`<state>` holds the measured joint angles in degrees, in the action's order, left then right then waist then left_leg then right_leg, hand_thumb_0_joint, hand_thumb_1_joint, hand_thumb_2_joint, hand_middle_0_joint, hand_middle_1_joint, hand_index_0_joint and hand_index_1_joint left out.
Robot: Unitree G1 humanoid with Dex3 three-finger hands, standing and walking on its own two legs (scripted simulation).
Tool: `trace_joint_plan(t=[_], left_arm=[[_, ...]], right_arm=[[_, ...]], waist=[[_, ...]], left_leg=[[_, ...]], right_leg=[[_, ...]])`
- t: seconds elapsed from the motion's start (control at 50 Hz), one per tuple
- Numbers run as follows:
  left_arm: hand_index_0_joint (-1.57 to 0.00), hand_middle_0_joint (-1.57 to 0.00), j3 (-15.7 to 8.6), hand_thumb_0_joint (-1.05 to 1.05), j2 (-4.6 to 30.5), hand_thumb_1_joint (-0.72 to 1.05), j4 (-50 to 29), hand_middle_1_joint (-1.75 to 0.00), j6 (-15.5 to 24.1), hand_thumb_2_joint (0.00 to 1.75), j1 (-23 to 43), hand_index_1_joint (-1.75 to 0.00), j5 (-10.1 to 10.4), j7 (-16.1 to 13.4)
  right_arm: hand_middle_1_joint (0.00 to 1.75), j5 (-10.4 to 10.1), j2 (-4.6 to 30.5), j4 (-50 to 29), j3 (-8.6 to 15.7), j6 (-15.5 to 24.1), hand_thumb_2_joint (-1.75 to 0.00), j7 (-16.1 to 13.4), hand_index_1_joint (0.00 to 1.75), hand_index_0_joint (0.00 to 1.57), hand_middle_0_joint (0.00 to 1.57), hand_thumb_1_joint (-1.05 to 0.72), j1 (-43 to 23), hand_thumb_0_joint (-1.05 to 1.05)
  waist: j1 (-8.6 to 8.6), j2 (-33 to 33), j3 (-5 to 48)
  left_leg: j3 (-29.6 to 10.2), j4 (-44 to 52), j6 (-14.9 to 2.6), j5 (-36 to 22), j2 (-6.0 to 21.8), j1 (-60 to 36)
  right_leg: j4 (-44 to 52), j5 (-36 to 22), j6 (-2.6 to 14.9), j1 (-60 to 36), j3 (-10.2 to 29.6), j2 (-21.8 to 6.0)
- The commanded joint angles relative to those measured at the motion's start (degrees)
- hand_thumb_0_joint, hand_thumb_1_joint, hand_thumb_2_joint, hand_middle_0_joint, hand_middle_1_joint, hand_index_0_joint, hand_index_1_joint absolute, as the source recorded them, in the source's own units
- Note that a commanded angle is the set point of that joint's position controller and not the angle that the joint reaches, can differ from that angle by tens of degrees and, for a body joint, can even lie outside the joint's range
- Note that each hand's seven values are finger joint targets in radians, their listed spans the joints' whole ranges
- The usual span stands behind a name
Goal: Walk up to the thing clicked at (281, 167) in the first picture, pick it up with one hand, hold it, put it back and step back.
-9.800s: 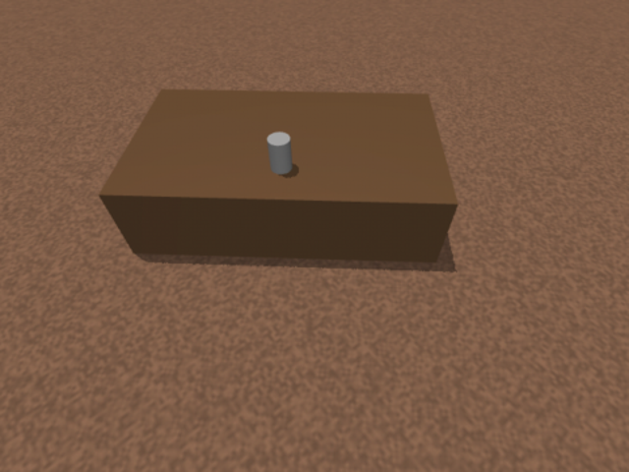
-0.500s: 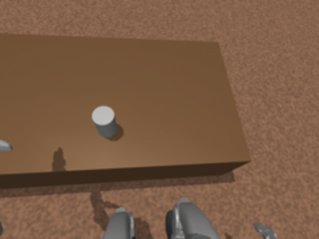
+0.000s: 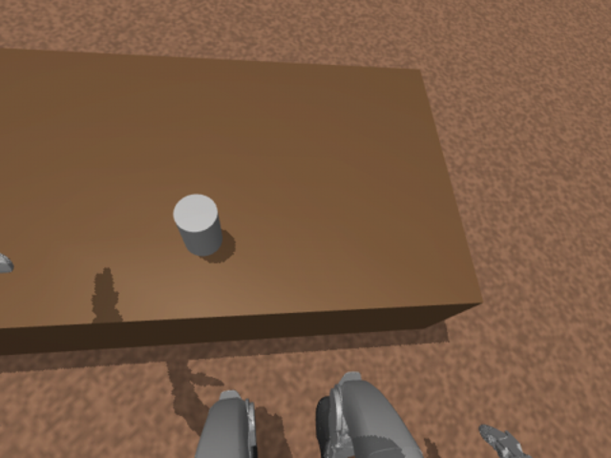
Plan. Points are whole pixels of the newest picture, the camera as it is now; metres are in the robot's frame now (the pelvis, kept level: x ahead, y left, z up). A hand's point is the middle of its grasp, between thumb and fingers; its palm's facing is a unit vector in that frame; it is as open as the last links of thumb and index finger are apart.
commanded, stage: go down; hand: left
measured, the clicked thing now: (199, 226) +0.54 +0.16 -0.28
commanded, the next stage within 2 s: none
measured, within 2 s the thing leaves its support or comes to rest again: neither
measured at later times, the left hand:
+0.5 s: hand out of the picture +0.43 +0.36 +0.01, palm faces +0.15 -0.99 -0.06, open 17.1 cm
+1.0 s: hand out of the picture +0.45 +0.37 +0.02, palm faces +0.15 -0.99 -0.05, open 17.1 cm
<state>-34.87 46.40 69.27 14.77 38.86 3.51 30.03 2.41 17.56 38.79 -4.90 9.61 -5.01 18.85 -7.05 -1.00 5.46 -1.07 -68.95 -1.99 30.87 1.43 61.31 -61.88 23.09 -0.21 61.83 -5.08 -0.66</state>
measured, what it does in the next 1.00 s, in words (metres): stands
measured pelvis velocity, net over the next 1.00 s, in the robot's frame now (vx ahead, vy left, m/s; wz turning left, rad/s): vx -0.01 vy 0.00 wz -0.01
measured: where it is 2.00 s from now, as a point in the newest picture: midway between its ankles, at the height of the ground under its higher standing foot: outside the picture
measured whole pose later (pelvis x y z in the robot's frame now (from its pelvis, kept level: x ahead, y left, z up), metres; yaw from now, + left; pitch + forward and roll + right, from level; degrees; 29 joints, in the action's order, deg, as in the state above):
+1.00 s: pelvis -0.01 +0.00 -0.02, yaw +0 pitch +27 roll -6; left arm -38.2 52.6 71.8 16.6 46.3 4.2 33.1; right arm 2.7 17.7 37.7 -7.1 8.4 -4.2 17.9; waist -9.2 -0.9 5.1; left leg -2.1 -75.0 -2.2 32.4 1.4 69.5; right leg -67.0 24.3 -0.3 69.4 -5.9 -0.7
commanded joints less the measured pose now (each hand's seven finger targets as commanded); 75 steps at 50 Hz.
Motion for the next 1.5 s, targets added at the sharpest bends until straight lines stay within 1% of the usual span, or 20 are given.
trace_joint_plan(t=[0.0, 0.04, 0.1, 0.24, 0.38, 0.54, 0.6, 0.62, 0.72, 0.8, 0.94, 1.04, 1.1, 1.12, 1.14, 1.18, 1.2, 1.28, 1.38, 1.48], left_arm=[[-0.03, -0.06, -2.93, 0.0, 21.92, -0.48, -9.82, -0.02, 3.73, 0.1, 17.12, -0.04, 1.44, -0.11], [-0.03, -0.06, -4.36, 0.0, 24.14, -0.46, -10.77, -0.02, 4.18, 0.1, 17.62, -0.04, 1.65, -0.05], [-0.03, -0.06, -4.24, 0.0, 24.28, -0.47, -10.37, -0.02, 4.58, 0.09, 18.7, -0.04, 1.66, 0.42], [-0.04, -0.06, -4.67, 0.0, 26.61, -0.44, -9.11, -0.03, 4.93, 0.08, 20.52, -0.04, 1.56, 0.95], [-0.03, -0.06, -5.28, 0.0, 27.87, -0.44, -8.29, -0.02, 5.02, 0.09, 20.58, -0.04, 1.93, 2.22], [-0.03, -0.05, -5.78, 0.0, 29.02, -0.42, -9.73, -0.03, 5.32, 0.1, 22.15, -0.05, 2.05, 2.64], [-0.02, -0.05, -5.49, 0.0, 28.07, -0.44, -9.09, -0.03, 5.16, 0.1, 22.63, -0.05, 2.48, 2.83], [-0.03, -0.05, -5.65, 0.0, 28.45, -0.44, -9.37, -0.03, 5.16, 0.1, 22.24, -0.05, 2.51, 2.78], [-0.03, -0.05, -5.19, 0.0, 27.48, -0.44, -8.1, -0.03, 4.62, 0.1, 21.32, -0.05, 2.44, 2.96], [-0.02, -0.05, -5.7, 0.0, 28.73, -0.44, -9.39, -0.04, 4.89, 0.11, 22.84, -0.06, 2.58, 2.86], [-0.02, -0.05, -5.66, 0.0, 28.3, -0.44, -8.33, -0.04, 5.38, 0.1, 23.99, -0.06, 2.63, 2.66], [-0.03, -0.05, -5.87, 0.0, 29.1, -0.43, -8.74, -0.04, 5.18, 0.1, 23.89, -0.06, 2.51, 2.65], [-0.03, -0.04, -5.55, 0.0, 28.51, -0.44, -7.01, -0.05, 5.38, 0.11, 24.62, -0.06, 2.72, 2.82], [-0.02, -0.04, -5.71, 0.0, 29.53, -0.41, -9.56, -0.05, 5.75, 0.11, 26.33, -0.06, 2.71, 2.9], [-0.02, -0.04, -5.29, 0.0, 28.3, -0.42, -7.63, -0.04, 5.67, 0.11, 25.27, -0.05, 2.94, 2.88], [-0.02, -0.04, -5.51, 0.0, 28.68, -0.43, -7.88, -0.04, 5.81, 0.11, 24.88, -0.06, 2.78, 2.97], [-0.02, -0.04, -6.0, 0.0, 30.14, -0.44, -9.07, -0.05, 6.11, 0.11, 25.93, -0.06, 2.79, 3.12], [-0.02, -0.04, -6.57, 0.0, 30.33, -0.4, -9.5, -0.04, 6.33, 0.11, 25.5, -0.06, 3.1, 3.58], [-0.02, -0.04, -7.02, 0.0, 30.52, -0.42, -9.86, -0.04, 6.35, 0.11, 26.1, -0.06, 3.63, 4.02], [-0.01, -0.03, -6.48, 0.0, 29.78, -0.4, -9.18, -0.05, 6.38, 0.13, 26.09, -0.07, 3.49, 4.09]], right_arm=[[0.3, -0.24, 12.35, -2.29, 4.33, 0.9, -0.9, -0.9, 0.3, 0.2, 0.2, -0.88, 9.1, 0.0], [0.3, -0.13, 12.14, -2.18, 3.84, 0.75, -0.9, -0.81, 0.3, 0.2, 0.2, -0.88, 9.61, 0.0], [0.3, -0.03, 11.89, -2.74, 3.6, 0.69, -0.9, -0.64, 0.3, 0.2, 0.2, -0.88, 8.86, 0.0], [0.3, -0.29, 12.38, -3.65, 3.53, 0.67, -0.9, -0.96, 0.3, 0.2, 0.2, -0.88, 8.11, 0.0], [0.3, -0.19, 12.46, -2.97, 2.92, 0.55, -0.9, -0.99, 0.3, 0.2, 0.2, -0.89, 9.27, 0.0], [0.3, -0.2, 12.84, -2.68, 3.0, 0.26, -0.9, -0.62, 0.3, 0.2, 0.2, -0.89, 9.33, 0.0], [0.3, -0.25, 12.56, -2.76, 2.81, 0.17, -0.9, -0.71, 0.3, 0.2, 0.2, -0.89, 9.59, 0.0], [0.3, -0.32, 12.48, -2.91, 2.79, 0.25, -0.9, -0.77, 0.3, 0.2, 0.2, -0.89, 9.03, 0.0], [0.3, -0.21, 12.71, -2.79, 2.78, -0.02, -0.9, -0.61, 0.3, 0.2, 0.2, -0.89, 9.72, 0.0], [0.3, -0.2, 12.8, -2.52, 2.66, -0.09, -0.9, -0.31, 0.3, 0.2, 0.2, -0.89, 9.93, 0.0], [0.3, -0.26, 12.51, -2.8, 2.49, -0.28, -0.9, -0.23, 0.3, 0.2, 0.2, -0.89, 9.47, 0.0], [0.3, -0.26, 12.67, -3.02, 2.33, -0.4, -0.9, -0.1, 0.3, 0.2, 0.2, -0.89, 9.58, 0.0], [0.3, -0.34, 12.91, -2.82, 2.21, -0.43, -0.9, -0.17, 0.3, 0.2, 0.2, -0.89, 9.5, 0.0], [0.3, -0.29, 12.84, -2.74, 2.15, -0.37, -0.9, -0.06, 0.3, 0.2, 0.2, -0.89, 9.67, 0.0], [0.3, -0.25, 12.52, -3.09, 1.91, -0.36, -0.9, -0.07, 0.3, 0.2, 0.2, -0.89, 9.5, 0.0], [0.3, -0.22, 12.38, -3.2, 1.86, -0.4, -0.9, -0.07, 0.3, 0.2, 0.2, -0.89, 9.6, 0.0], [0.3, -0.28, 12.37, -3.09, 1.74, -0.44, -0.9, -0.14, 0.3, 0.2, 0.2, -0.89, 9.32, 0.0], [0.3, -0.3, 13.05, -2.84, 2.1, -0.53, -0.9, -0.06, 0.3, 0.2, 0.2, -0.89, 9.76, 0.0], [0.3, -0.14, 12.83, -2.5, 1.77, -0.62, -0.9, -0.15, 0.3, 0.2, 0.2, -0.89, 9.97, 0.0], [0.3, -0.22, 12.75, -2.88, 1.87, -0.74, -0.9, -0.19, 0.3, 0.2, 0.2, -0.89, 9.71, 0.0]], waist=[[1.21, 14.74, 25.75], [1.43, 13.47, 27.15], [1.08, 13.59, 27.34], [0.22, 12.6, 25.93], [0.1, 13.3, 29.39], [0.47, 17.16, 30.23], [-0.66, 15.11, 30.04], [-0.29, 15.28, 29.67], [-0.13, 15.22, 30.33], [-0.03, 16.05, 30.37], [-0.72, 15.59, 29.0], [-0.23, 15.67, 29.47], [-0.9, 16.36, 28.16], [-0.55, 17.33, 28.23], [-1.01, 15.62, 28.41], [-0.79, 15.42, 29.1], [-0.83, 16.05, 28.2], [0.01, 18.91, 30.59], [-0.54, 18.5, 31.38], [-0.74, 16.84, 30.73]], left_leg=[[-6.27, 9.81, 3.05, -27.07, 1.57, -23.63], [-4.67, 8.46, 2.4, -28.26, 0.67, -20.89], [-4.0, 8.01, 1.91, -25.91, 0.32, -19.6], [-3.52, 8.5, 1.26, -13.43, -0.1, -13.82], [-3.45, 5.17, 1.33, -22.15, -0.38, -14.54], [-5.17, 5.13, 2.48, -25.95, 0.31, -19.37], [-4.63, 4.39, 1.87, -24.92, 0.06, -17.28], [-4.37, 4.54, 1.79, -23.41, -0.1, -16.33], [-5.1, 4.17, 2.12, -28.12, 0.19, -18.9], [-5.44, 3.96, 2.3, -28.75, 0.33, -18.99], [-5.62, 4.8, 2.14, -23.66, 0.48, -17.16], [-5.92, 4.82, 2.2, -23.27, 0.57, -16.73], [-7.51, 5.21, 2.77, -22.54, 1.35, -18.11], [-7.35, 5.17, 2.77, -22.24, 1.28, -17.76], [-6.65, 4.53, 2.35, -21.87, 0.95, -16.84], [-5.61, 3.97, 2.06, -22.66, 0.39, -15.35], [-5.89, 4.37, 2.08, -20.23, 0.52, -14.42], [-7.71, 4.47, 3.12, -24.23, 1.34, -19.78], [-7.17, 3.12, 2.94, -27.36, 1.01, -19.67], [-6.25, 3.51, 2.44, -23.24, 0.45, -16.19]], right_leg=[[3.56, -9.31, 3.1, -5.82, 1.14, 1.35], [3.48, -12.02, 2.96, -9.59, 1.57, 1.09], [3.2, -11.39, 2.82, -9.93, 2.17, 0.85], [3.66, -5.14, 2.61, -10.15, 2.88, 0.87], [1.96, -11.13, 2.65, -10.16, 2.87, 0.74], [0.5, -10.02, 3.25, -4.66, 1.57, 1.19], [0.93, -10.89, 2.92, -6.56, 2.16, 1.1], [0.92, -10.36, 2.87, -6.85, 2.38, 1.04], [0.39, -12.05, 3.01, -5.37, 1.64, 1.21], [-0.04, -11.64, 3.14, -4.2, 1.41, 1.25], [-0.04, -9.03, 3.06, -3.99, 1.56, 1.32], [-0.18, -8.78, 3.04, -3.99, 1.65, 1.26], [-0.95, -7.3, 3.06, -0.5, 1.11, 1.44], [-0.81, -7.0, 3.1, -0.07, 1.28, 1.39], [-0.59, -7.64, 2.97, -1.81, 1.59, 1.29], [-0.46, -8.66, 3.02, -3.38, 1.83, 1.14], [-0.64, -7.41, 2.94, -3.08, 1.92, 1.12], [-1.7, -7.53, 3.26, 0.92, 1.18, 1.41], [-1.7, -9.34, 3.23, 0.42, 1.17, 1.34], [-1.34, -8.35, 3.18, -2.05, 1.54, 1.29]])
